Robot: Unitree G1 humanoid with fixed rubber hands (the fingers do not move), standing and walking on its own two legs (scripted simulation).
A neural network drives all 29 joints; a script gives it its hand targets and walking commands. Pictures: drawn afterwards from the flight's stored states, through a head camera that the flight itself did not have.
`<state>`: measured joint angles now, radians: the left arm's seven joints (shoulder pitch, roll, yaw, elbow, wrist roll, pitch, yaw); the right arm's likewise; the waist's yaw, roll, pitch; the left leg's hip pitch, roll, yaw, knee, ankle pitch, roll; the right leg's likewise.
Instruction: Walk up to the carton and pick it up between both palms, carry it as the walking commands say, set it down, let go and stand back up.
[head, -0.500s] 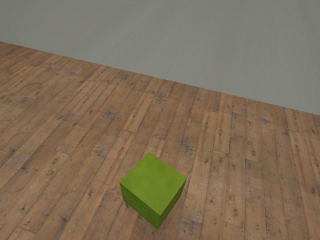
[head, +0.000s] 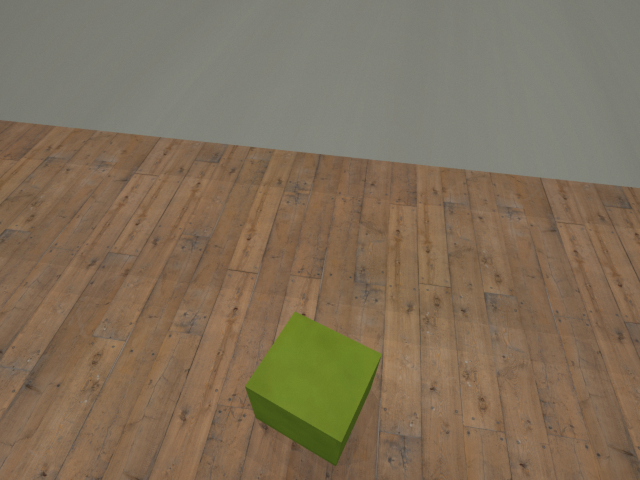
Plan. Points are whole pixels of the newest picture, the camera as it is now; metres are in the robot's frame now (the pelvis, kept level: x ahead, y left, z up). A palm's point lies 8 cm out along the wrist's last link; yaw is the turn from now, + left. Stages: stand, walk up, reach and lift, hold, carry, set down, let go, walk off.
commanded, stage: walk up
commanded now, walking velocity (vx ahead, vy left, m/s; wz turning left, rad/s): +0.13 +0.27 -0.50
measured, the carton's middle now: (315, 387) +0.49 +0.03 -0.64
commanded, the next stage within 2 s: none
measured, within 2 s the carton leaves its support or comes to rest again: neither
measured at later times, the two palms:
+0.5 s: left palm (78, 430) +0.22 +0.34 -0.10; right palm out of the picture +0.06 -0.13 -0.14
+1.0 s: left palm (84, 358) +0.33 +0.40 -0.13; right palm out of the picture +0.07 -0.10 -0.07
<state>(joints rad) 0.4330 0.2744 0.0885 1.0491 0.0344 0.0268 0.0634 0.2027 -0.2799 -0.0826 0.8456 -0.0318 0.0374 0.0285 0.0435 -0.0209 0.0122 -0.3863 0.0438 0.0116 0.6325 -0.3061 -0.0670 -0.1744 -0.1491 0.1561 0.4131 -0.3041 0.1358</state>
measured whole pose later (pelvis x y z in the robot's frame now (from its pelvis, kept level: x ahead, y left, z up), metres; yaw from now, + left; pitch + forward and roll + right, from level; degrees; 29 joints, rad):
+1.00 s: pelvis +0.14 +0.18 +0.01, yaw -22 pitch +1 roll -4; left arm 0.18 0.31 0.11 0.83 0.03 0.10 -0.05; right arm 0.30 -0.26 -0.08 0.85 -0.03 0.01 -0.05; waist -0.02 -0.05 0.03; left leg -0.25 0.19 0.07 0.47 -0.23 -0.06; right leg -0.48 0.04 0.03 1.05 -0.37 0.07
